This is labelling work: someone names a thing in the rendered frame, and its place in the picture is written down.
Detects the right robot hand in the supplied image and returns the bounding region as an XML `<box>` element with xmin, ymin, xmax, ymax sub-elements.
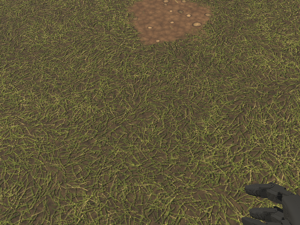
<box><xmin>241</xmin><ymin>182</ymin><xmax>300</xmax><ymax>225</ymax></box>

